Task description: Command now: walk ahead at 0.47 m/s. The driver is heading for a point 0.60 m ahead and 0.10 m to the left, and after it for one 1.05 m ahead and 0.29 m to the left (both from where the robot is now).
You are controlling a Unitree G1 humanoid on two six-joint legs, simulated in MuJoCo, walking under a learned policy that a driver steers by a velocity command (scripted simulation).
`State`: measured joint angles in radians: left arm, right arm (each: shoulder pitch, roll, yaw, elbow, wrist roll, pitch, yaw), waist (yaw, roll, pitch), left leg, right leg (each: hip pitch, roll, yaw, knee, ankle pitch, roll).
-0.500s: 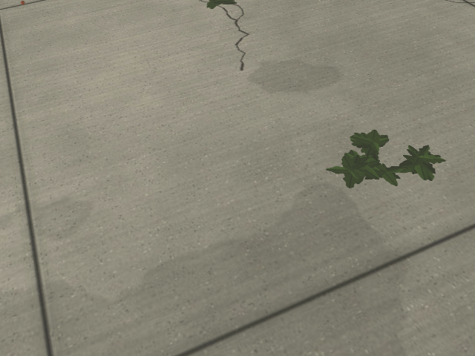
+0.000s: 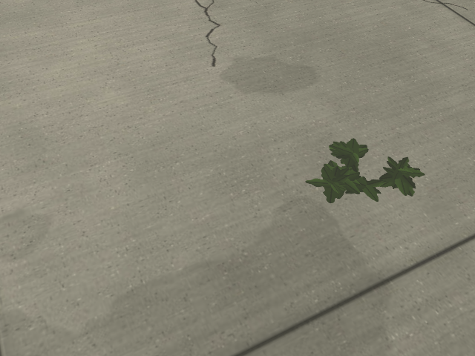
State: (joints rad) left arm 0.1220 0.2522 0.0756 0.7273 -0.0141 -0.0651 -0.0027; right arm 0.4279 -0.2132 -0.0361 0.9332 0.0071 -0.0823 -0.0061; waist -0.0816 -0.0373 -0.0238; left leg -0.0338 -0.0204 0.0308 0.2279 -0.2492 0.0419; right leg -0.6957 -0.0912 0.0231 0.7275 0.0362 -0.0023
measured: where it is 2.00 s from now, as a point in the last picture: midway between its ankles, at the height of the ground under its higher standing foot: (135, 219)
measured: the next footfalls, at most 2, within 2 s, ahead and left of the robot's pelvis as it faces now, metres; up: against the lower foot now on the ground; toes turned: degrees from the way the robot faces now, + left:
right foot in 0.18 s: +0.28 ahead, -0.15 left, +0.00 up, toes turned -2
left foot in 0.74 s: +0.54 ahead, +0.13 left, +0.00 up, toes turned +19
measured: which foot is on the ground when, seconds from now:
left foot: down 0.00-0.20, up 0.22-0.72, down 0.74-1.00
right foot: up 0.00-0.16, down 0.18-0.72, up 0.74-1.00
